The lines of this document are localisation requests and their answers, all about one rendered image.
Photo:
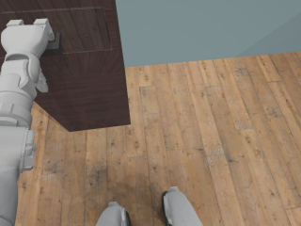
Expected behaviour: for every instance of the right robot foot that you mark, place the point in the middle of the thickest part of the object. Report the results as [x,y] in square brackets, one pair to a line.
[164,210]

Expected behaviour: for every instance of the cabinet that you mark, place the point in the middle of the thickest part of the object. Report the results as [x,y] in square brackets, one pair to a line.
[86,89]

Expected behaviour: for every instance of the left robot forearm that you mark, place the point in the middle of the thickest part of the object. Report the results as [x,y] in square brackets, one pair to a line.
[19,77]

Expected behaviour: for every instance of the left robot upper arm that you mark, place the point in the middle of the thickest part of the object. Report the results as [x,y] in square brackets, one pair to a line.
[17,154]

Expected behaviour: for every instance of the drawer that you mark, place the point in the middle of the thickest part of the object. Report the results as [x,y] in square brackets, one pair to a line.
[81,29]

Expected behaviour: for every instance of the handle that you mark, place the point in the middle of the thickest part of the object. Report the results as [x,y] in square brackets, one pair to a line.
[54,48]

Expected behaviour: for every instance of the robot right thigh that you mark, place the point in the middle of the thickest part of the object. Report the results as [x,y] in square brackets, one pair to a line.
[180,210]

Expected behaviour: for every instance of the robot left hand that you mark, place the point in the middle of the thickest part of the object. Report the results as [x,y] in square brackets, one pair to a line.
[31,38]

